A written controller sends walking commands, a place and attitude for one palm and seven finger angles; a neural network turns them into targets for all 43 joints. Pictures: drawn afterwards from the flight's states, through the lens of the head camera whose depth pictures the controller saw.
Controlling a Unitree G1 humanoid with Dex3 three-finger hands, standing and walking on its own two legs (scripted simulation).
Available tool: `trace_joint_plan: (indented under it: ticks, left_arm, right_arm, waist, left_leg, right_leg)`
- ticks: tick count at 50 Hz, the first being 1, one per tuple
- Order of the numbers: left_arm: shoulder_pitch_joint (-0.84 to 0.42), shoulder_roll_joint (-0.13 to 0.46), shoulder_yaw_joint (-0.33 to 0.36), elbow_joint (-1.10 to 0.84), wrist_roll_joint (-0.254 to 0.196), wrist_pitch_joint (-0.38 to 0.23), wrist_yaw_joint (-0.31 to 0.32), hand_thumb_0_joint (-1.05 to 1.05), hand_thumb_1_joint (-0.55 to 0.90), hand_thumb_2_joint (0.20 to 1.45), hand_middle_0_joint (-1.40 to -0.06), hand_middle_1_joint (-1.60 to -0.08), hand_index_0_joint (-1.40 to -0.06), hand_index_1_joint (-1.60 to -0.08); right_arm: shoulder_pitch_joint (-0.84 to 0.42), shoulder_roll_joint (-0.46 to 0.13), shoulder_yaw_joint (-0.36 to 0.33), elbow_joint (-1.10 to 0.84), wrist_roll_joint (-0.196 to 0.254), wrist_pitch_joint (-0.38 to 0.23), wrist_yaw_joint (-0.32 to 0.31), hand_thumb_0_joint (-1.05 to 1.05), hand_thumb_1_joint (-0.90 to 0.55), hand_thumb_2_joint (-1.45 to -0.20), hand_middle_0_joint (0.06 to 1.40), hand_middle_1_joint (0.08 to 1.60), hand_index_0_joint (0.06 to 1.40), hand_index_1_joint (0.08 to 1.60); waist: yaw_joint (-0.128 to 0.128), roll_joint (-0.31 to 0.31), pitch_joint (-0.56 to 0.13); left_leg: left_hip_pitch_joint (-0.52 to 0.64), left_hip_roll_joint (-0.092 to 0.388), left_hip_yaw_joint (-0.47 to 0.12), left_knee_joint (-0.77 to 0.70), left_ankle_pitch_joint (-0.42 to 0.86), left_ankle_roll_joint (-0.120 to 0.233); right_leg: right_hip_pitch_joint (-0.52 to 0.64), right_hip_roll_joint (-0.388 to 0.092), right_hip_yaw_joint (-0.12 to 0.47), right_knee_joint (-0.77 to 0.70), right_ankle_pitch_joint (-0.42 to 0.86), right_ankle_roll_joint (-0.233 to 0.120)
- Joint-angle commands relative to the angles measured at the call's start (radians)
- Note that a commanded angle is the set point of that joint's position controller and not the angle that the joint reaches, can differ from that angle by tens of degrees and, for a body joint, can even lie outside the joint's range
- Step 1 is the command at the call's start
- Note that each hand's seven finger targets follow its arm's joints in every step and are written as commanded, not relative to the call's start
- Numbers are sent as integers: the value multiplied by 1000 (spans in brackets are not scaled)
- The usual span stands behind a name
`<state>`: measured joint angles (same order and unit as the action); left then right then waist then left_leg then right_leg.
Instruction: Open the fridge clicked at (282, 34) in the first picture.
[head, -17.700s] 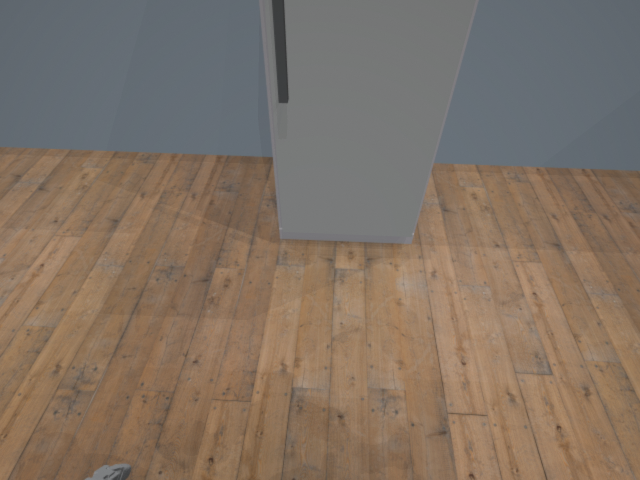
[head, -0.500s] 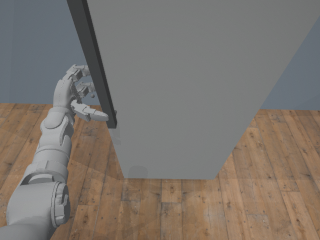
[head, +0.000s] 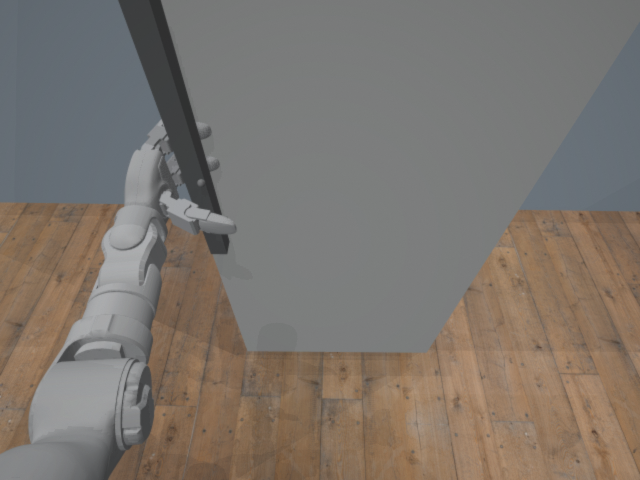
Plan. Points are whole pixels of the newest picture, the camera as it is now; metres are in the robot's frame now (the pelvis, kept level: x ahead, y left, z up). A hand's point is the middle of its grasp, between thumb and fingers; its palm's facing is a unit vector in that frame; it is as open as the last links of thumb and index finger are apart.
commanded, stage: slide the fingers in behind the handle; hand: left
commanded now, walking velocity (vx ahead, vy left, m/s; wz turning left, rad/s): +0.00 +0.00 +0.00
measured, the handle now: (190, 132) +0.50 +0.16 +0.16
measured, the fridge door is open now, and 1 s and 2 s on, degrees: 0 0 0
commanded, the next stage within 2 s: grip the handle and tug to test in 0.82 s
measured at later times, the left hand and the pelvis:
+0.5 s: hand (203, 186) +0.45 +0.14 +0.12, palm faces -0.01 -1.00 +0.01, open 14.0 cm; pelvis +0.00 -0.01 +0.00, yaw +0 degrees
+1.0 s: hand (209, 183) +0.45 +0.14 +0.12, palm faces -0.04 -1.00 +0.00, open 13.9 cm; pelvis -0.01 +0.00 +0.00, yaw +0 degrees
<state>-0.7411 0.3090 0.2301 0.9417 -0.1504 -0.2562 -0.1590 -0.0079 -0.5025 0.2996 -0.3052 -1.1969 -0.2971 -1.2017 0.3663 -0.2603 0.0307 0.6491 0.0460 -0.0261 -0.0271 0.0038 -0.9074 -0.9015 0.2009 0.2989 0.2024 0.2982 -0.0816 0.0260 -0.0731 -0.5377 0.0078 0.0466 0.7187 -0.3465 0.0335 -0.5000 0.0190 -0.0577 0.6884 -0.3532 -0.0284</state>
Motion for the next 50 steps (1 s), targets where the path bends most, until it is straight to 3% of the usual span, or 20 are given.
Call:
trace_joint_plan:
  ticks: [1,3,5,6,10,15,16,19,20,24,26,30,33,34,36,39,42,46,49,50]
  left_arm:
    - [-465,208,43,-250,-6,-74,10,0,-500,300,-300,-1200,-300,-1200]
    - [-440,224,64,-235,-15,-62,8,0,-500,300,-300,-1200,-300,-1200]
    - [-450,218,56,-209,-21,-53,1,0,-500,300,-300,-1200,-300,-1200]
    - [-486,211,37,-219,-16,-55,-3,0,-500,300,-300,-1200,-300,-1200]
    - [-456,204,42,-251,-23,-69,-7,0,-500,300,-300,-1200,-300,-1200]
    - [-442,160,10,-201,-28,-50,-12,0,-500,300,-300,-1200,-300,-1200]
    - [-436,198,41,-215,-25,-50,-9,0,-500,300,-300,-1200,-300,-1200]
    - [-428,191,38,-220,-25,-44,-4,0,-500,300,-300,-1200,-300,-1200]
    - [-428,230,71,-212,-25,-49,2,0,-500,300,-300,-1200,-300,-1200]
    - [-441,245,76,-263,-22,-74,3,0,-500,300,-300,-1200,-300,-1200]
    - [-458,227,52,-278,-17,-84,-3,0,-500,300,-300,-1200,-300,-1200]
    - [-448,155,-5,-248,-28,-71,-25,0,-500,300,-300,-1200,-300,-1200]
    - [-443,151,-3,-215,-46,-48,-36,0,-500,300,-300,-1200,-300,-1200]
    - [-436,174,19,-210,-48,-43,-36,0,-500,300,-300,-1200,-300,-1200]
    - [-458,162,5,-225,-45,-44,-28,0,-500,300,-300,-1200,-300,-1200]
    - [-469,162,4,-222,-34,-53,-11,0,-500,300,-300,-1200,-300,-1200]
    - [-523,123,-27,-236,-19,-74,12,0,-500,300,-300,-1200,-300,-1200]
    - [-512,160,9,-219,-8,-87,35,0,-500,300,-300,-1200,-300,-1200]
    - [-513,168,18,-205,-3,-83,41,0,-360,360,-315,-1220,-315,-1220]
    - [-484,174,28,-181,-2,-80,43,0,-313,380,-320,-1227,-320,-1227]
  right_arm:
    - [36,-151,-62,-96,-5,-37,-6,0,-900,-900,200,300,200,300]
    - [38,-152,-61,-97,-4,-35,-9,0,-900,-900,200,300,200,300]
    - [39,-151,-58,-95,-2,-31,-15,0,-900,-900,200,300,200,300]
    - [34,-149,-57,-92,-1,-32,-15,0,-900,-900,200,300,200,300]
    - [37,-148,-62,-96,-3,-36,-14,0,-900,-900,200,300,200,300]
    - [30,-144,-58,-94,0,-34,-11,0,-900,-900,200,300,200,300]
    - [29,-147,-61,-93,0,-34,-11,0,-900,-900,200,300,200,300]
    - [20,-143,-58,-103,1,-33,-10,0,-900,-900,200,300,200,300]
    - [27,-147,-57,-101,-1,-31,-12,0,-900,-900,200,300,200,300]
    - [8,-141,-55,-112,-1,-32,-15,0,-900,-900,200,300,200,300]
    - [5,-139,-53,-111,0,-33,-15,0,-900,-900,200,300,200,300]
    - [7,-141,-56,-107,4,-35,-14,0,-900,-900,200,300,200,300]
    - [7,-147,-58,-98,7,-37,-16,0,-900,-900,200,300,200,300]
    - [7,-150,-59,-98,6,-37,-18,0,-900,-900,200,300,200,300]
    - [2,-147,-56,-99,6,-38,-17,0,-900,-900,200,300,200,300]
    - [5,-145,-54,-95,4,-40,-14,0,-900,-900,200,300,200,300]
    - [9,-142,-56,-90,0,-46,-10,0,-900,-900,200,300,200,300]
    - [23,-148,-60,-82,-6,-48,-8,0,-900,-900,200,300,200,300]
    - [24,-148,-59,-79,-7,-48,-7,0,-900,-900,200,300,200,300]
    - [32,-150,-60,-82,-8,-46,-6,0,-900,-900,200,300,200,300]
  waist:
    - [7,28,-373]
    - [9,-11,-374]
    - [-5,-39,-330]
    - [-12,-19,-315]
    - [1,7,-373]
    - [-13,-27,-297]
    - [3,-22,-318]
    - [5,-20,-318]
    - [8,-40,-316]
    - [13,-31,-353]
    - [7,14,-358]
    - [-9,17,-332]
    - [-15,-40,-313]
    - [-5,-40,-314]
    - [-7,-7,-319]
    - [-7,-17,-295]
    - [-20,10,-317]
    - [-5,0,-361]
    - [-6,4,-355]
    - [1,-25,-344]
  left_leg:
    - [275,-7,-76,-62,334,-2]
    - [248,-10,-66,-67,320,3]
    - [210,-14,-55,-70,287,10]
    - [210,-13,-58,-75,270,9]
    - [249,-15,-57,-63,315,9]
    - [202,-20,-46,-70,268,15]
    - [201,-20,-50,-72,269,13]
    - [195,-23,-41,-72,257,14]
    - [181,-24,-45,-71,259,16]
    - [182,-26,-38,-74,253,17]
    - [204,-26,-41,-68,267,15]
    - [238,-23,-51,-65,276,13]
    - [223,-19,-58,-74,249,13]
    - [214,-18,-58,-78,242,11]
    - [228,-20,-59,-77,247,11]
    - [224,-15,-70,-80,238,7]
    - [267,-10,-83,-75,248,2]
    - [283,-7,-91,-74,274,-4]
    - [267,-6,-84,-77,266,-6]
    - [249,-8,-84,-75,275,-3]
  right_leg:
    - [88,22,32,-64,365,-1]
    - [124,21,37,-72,385,3]
    - [134,19,40,-85,383,7]
    - [118,18,41,-87,369,7]
    - [137,18,43,-79,400,3]
    - [124,15,45,-95,387,9]
    - [136,13,47,-90,388,8]
    - [144,11,54,-95,391,11]
    - [160,10,53,-92,392,10]
    - [197,7,68,-89,411,14]
    - [176,8,64,-84,414,10]
    - [127,14,47,-89,391,4]
    - [120,14,44,-100,369,8]
    - [124,13,43,-99,357,7]
    - [111,12,43,-98,351,7]
    - [86,15,36,-94,319,4]
    - [42,19,28,-83,291,2]
    - [54,21,26,-72,296,0]
    - [60,20,25,-72,296,1]
    - [74,22,25,-71,306,-1]
